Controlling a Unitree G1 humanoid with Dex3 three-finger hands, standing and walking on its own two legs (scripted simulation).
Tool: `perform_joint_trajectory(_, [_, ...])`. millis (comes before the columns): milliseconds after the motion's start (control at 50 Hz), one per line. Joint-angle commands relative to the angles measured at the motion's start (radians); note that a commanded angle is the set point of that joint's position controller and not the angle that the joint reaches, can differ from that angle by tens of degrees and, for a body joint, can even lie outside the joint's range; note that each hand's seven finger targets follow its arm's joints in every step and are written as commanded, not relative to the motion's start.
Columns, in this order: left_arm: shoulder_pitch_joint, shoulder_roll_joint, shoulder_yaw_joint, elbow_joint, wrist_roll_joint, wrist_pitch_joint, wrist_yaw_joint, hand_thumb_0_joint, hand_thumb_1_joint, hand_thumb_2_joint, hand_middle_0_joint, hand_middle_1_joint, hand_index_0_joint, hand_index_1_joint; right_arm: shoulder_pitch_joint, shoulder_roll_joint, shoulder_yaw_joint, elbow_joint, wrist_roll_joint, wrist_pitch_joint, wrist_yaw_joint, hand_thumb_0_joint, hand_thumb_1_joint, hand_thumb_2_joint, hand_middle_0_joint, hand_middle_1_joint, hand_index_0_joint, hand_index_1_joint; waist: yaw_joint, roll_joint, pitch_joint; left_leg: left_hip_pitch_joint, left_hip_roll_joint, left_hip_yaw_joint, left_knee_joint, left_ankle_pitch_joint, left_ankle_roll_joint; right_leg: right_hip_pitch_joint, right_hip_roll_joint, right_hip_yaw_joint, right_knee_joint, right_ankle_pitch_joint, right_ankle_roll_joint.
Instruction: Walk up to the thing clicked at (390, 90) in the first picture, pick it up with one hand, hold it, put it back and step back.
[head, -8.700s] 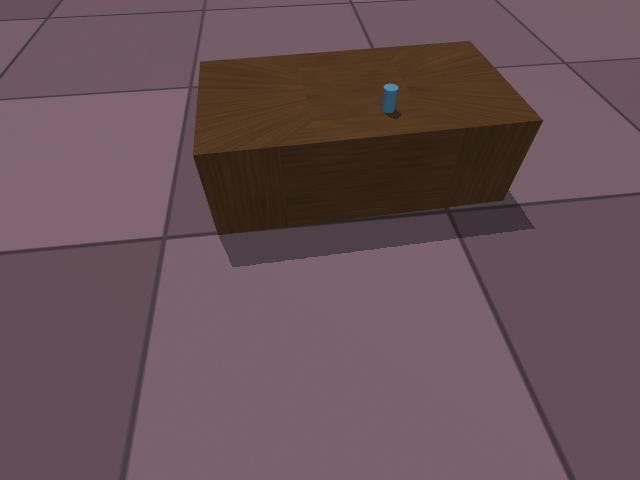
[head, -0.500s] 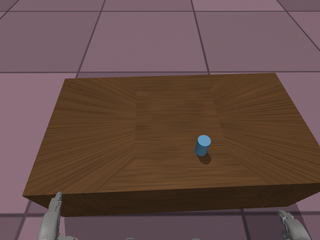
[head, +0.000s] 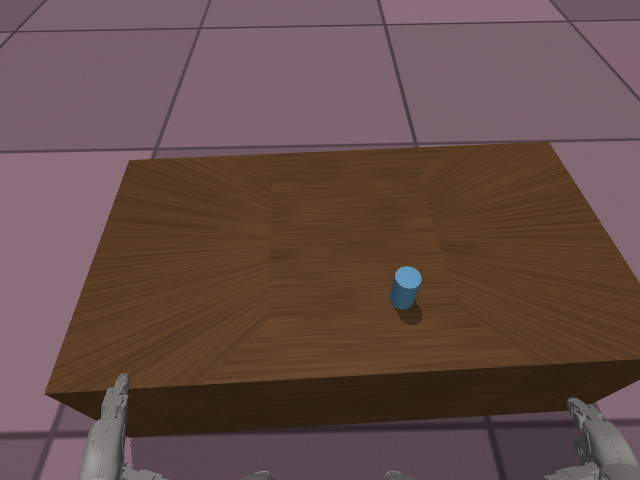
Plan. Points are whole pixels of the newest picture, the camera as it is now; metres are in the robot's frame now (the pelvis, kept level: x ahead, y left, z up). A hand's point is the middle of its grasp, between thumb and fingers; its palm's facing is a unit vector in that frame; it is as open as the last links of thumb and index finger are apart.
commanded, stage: go down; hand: right
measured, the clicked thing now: (404, 288) +0.52 -0.16 -0.26
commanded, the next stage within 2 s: approach in 1.56 s
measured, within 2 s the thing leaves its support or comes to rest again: neither
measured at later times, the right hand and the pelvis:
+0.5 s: hand (566, 305) +0.34 -0.31 -0.01, palm faces +0.14 +0.98 -0.14, open 17.7 cm; pelvis -0.02 +0.00 +0.00, yaw +2 degrees
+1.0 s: hand (569, 255) +0.41 -0.33 +0.02, palm faces +0.14 +0.99 -0.07, open 17.5 cm; pelvis -0.02 -0.01 -0.02, yaw +3 degrees
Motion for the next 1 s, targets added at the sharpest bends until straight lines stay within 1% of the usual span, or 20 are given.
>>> perform_joint_trajectory(0, [0.011,0.139,0.051,-0.185,-0.003,-0.073,0.029,0.000,-0.524,0.033,-0.055,-0.058,-0.057,-0.056,-0.244,-0.287,-0.159,-0.160,0.006,-0.093,-0.004,0.000,0.582,-0.006,0.040,0.052,0.042,0.052,0.034,-0.061,-0.169,0.101,-0.020,-0.040,-0.125,0.234,0.003,0.114,0.028,0.001,-0.132,0.243,-0.019])
perform_joint_trajectory(100, [0.010,0.150,0.055,-0.134,-0.004,-0.095,0.032,0.000,-0.521,0.032,-0.052,-0.057,-0.055,-0.053,-0.470,-0.336,-0.198,-0.034,0.037,-0.160,0.051,0.000,0.589,0.000,0.046,0.048,0.046,0.048,0.056,-0.094,-0.115,0.055,-0.019,-0.049,-0.143,0.170,0.004,0.097,0.024,0.003,-0.147,0.164,-0.023])
perform_joint_trajectory(120, [0.006,0.132,0.030,-0.132,-0.001,-0.101,0.026,0.000,-0.522,0.033,-0.051,-0.056,-0.054,-0.054,-0.509,-0.337,-0.198,0.019,0.041,-0.177,0.066,0.000,0.587,0.000,0.049,0.047,0.048,0.047,0.055,-0.101,-0.110,0.050,-0.018,-0.049,-0.143,0.158,0.005,0.083,0.024,0.003,-0.147,0.151,-0.024])
perform_joint_trajectory(160, [0.000,0.167,0.058,-0.142,-0.004,-0.113,0.024,0.000,-0.524,0.032,-0.051,-0.055,-0.054,-0.053,-0.566,-0.360,-0.216,0.143,0.047,-0.200,0.097,0.000,0.603,0.000,0.045,0.049,0.046,0.049,0.062,-0.062,-0.137,0.051,-0.022,-0.041,-0.134,0.177,0.005,0.095,0.018,0.012,-0.146,0.169,-0.026])
perform_joint_trajectory(180, [-0.022,0.160,0.037,-0.181,-0.005,-0.119,0.017,0.000,-0.531,0.035,-0.053,-0.055,-0.053,-0.054,-0.598,-0.359,-0.212,0.167,0.049,-0.219,0.113,0.000,0.589,-0.001,0.047,0.047,0.047,0.047,0.065,-0.052,-0.174,0.069,-0.022,-0.044,-0.135,0.205,0.005,0.119,0.017,0.011,-0.143,0.201,-0.026])
perform_joint_trajectory(240, [-0.012,0.150,0.014,-0.115,-0.002,-0.121,0.005,0.000,-0.529,0.036,-0.052,-0.054,-0.053,-0.052,-0.664,-0.433,-0.262,0.313,0.058,-0.273,0.157,0.000,0.594,0.000,0.048,0.047,0.047,0.047,0.028,-0.072,-0.153,0.064,-0.023,-0.042,-0.126,0.211,0.013,0.081,0.020,0.008,-0.145,0.219,-0.025])
perform_joint_trajectory(260, [-0.009,0.143,0.012,-0.104,0.001,-0.123,-0.003,0.000,-0.533,0.040,-0.052,-0.056,-0.054,-0.055,-0.694,-0.442,-0.266,0.345,0.059,-0.295,0.168,0.000,0.589,-0.007,0.045,0.048,0.045,0.048,0.034,-0.081,-0.151,0.057,-0.021,-0.050,-0.127,0.203,0.014,0.067,0.023,0.002,-0.139,0.206,-0.027])
perform_joint_trajectory(300, [-0.059,0.172,0.036,-0.146,0.002,-0.129,-0.010,0.000,-0.536,0.039,-0.053,-0.054,-0.053,-0.053,-0.726,-0.456,-0.279,0.423,0.061,-0.341,0.192,0.000,0.607,-0.007,0.044,0.049,0.045,0.049,0.039,-0.046,-0.213,0.077,-0.025,-0.050,-0.111,0.234,0.015,0.075,0.018,0.007,-0.132,0.239,-0.030])
perform_joint_trajectory(360, [-0.066,0.199,0.047,-0.193,0.002,-0.120,-0.019,0.000,-0.543,0.045,-0.053,-0.051,-0.051,-0.053,-0.814,-0.559,-0.342,0.462,0.065,-0.408,0.219,0.000,0.611,-0.011,0.041,0.051,0.044,0.051,0.033,-0.063,-0.323,0.108,-0.036,-0.042,-0.086,0.303,0.022,0.128,0.011,0.018,-0.123,0.357,-0.023])
perform_joint_trajectory(440, [-0.070,0.156,0.008,-0.159,0.003,-0.106,-0.031,0.000,-0.542,0.050,-0.049,-0.052,-0.047,-0.054,-0.889,-0.541,-0.333,0.562,0.071,-0.480,0.251,0.000,0.611,0.000,0.048,0.046,0.047,0.046,0.043,-0.078,-0.267,0.070,-0.036,-0.058,-0.091,0.258,0.026,0.083,0.015,0.005,-0.122,0.287,-0.029])
perform_joint_trajectory(500, [-0.091,0.176,0.020,-0.204,0.004,-0.104,-0.032,0.000,-0.544,0.050,-0.049,-0.050,-0.047,-0.052,-0.988,-0.618,-0.361,0.547,0.070,-0.531,0.258,0.000,0.611,-0.002,0.046,0.047,0.046,0.047,0.055,-0.089,-0.312,0.053,-0.039,-0.064,-0.095,0.207,0.027,0.075,0.013,0.009,-0.121,0.220,-0.032])
perform_joint_trajectory(540, [-0.024,0.155,-0.001,-0.166,0.007,-0.092,-0.038,0.000,-0.543,0.050,-0.051,-0.052,-0.049,-0.054,-0.995,-0.634,-0.366,0.585,0.067,-0.546,0.271,0.000,0.611,-0.008,0.046,0.047,0.046,0.047,0.059,-0.128,-0.321,0.016,-0.046,-0.054,-0.080,0.228,0.030,0.098,0.011,0.013,-0.117,0.266,-0.023])
perform_joint_trajectory(600, [0.016,0.204,0.049,-0.167,0.011,-0.083,-0.034,0.000,-0.536,0.047,-0.051,-0.055,-0.052,-0.054,-1.056,-0.655,-0.362,0.587,0.070,-0.571,0.280,0.000,0.603,-0.012,0.046,0.047,0.045,0.047,0.091,-0.142,-0.355,-0.025,-0.051,-0.051,-0.068,0.269,0.027,0.156,0.004,0.015,-0.091,0.352,-0.019])
perform_joint_trajectory(640, [0.014,0.167,0.012,-0.155,0.010,-0.076,-0.047,0.000,-0.544,0.054,-0.051,-0.055,-0.049,-0.057,-1.078,-0.655,-0.372,0.609,0.077,-0.584,0.287,0.000,0.567,-0.006,0.056,0.043,0.050,0.043,0.087,-0.149,-0.329,-0.040,-0.048,-0.056,-0.064,0.263,0.029,0.102,0.011,0.015,-0.078,0.332,-0.022])
perform_joint_trajectory(720, [-0.030,0.227,0.069,-0.228,0.012,-0.077,-0.046,0.000,-0.538,0.051,-0.052,-0.057,-0.052,-0.057,-1.166,-0.678,-0.368,0.610,0.070,-0.610,0.298,0.000,0.540,-0.010,0.060,0.041,0.053,0.041,0.118,-0.147,-0.389,-0.061,-0.051,-0.053,-0.051,0.254,0.028,0.119,0.006,0.022,-0.063,0.306,-0.022])
perform_joint_trajectory(760, [0.015,0.180,0.027,-0.162,0.010,-0.067,-0.053,0.000,-0.536,0.050,-0.050,-0.056,-0.050,-0.055,-1.135,-0.678,-0.375,0.674,0.068,-0.609,0.306,0.000,0.538,-0.004,0.064,0.039,0.056,0.039,0.097,-0.150,-0.362,-0.059,-0.049,-0.053,-0.042,0.260,0.029,0.079,0.010,0.019,-0.056,0.310,-0.023])
perform_joint_trajectory(780, [-0.025,0.170,0.011,-0.234,0.006,-0.069,-0.057,0.000,-0.533,0.049,-0.051,-0.057,-0.052,-0.055,-1.146,-0.659,-0.365,0.668,0.077,-0.613,0.309,0.000,0.529,-0.011,0.062,0.041,0.055,0.041,0.104,-0.131,-0.366,-0.068,-0.055,-0.048,-0.049,0.239,0.028,0.084,0.006,0.024,-0.060,0.292,-0.023])
perform_joint_trajectory(880, [-0.009,0.183,0.019,-0.227,0.012,-0.055,-0.063,0.000,-0.541,0.053,-0.050,-0.055,-0.049,-0.056,-1.165,-0.728,-0.404,0.699,0.067,-0.630,0.319,0.000,0.528,-0.007,0.067,0.038,0.057,0.038,0.102,-0.170,-0.432,-0.071,-0.055,-0.048,-0.019,0.307,0.029,0.105,0.003,0.028,-0.019,0.423,-0.019])
perform_joint_trajectory(920, [-0.018,0.171,-0.003,-0.248,0.013,-0.050,-0.067,0.000,-0.539,0.053,-0.051,-0.056,-0.051,-0.056,-1.211,-0.754,-0.417,0.664,0.069,-0.644,0.318,0.000,0.525,-0.011,0.066,0.039,0.057,0.039,0.098,-0.186,-0.443,-0.071,-0.058,-0.046,-0.016,0.301,0.030,0.107,0.002,0.029,-0.020,0.427,-0.017])
perform_joint_trajectory(980, [-0.016,0.175,0.012,-0.241,0.013,-0.046,-0.070,0.000,-0.534,0.049,-0.049,-0.056,-0.051,-0.054,-1.211,-0.761,-0.428,0.697,0.069,-0.650,0.319,0.000,0.543,-0.005,0.066,0.039,0.057,0.039,0.113,-0.164,-0.410,-0.065,-0.055,-0.052,-0.018,0.300,0.028,0.048,0.008,0.020,-0.010,0.358,-0.026])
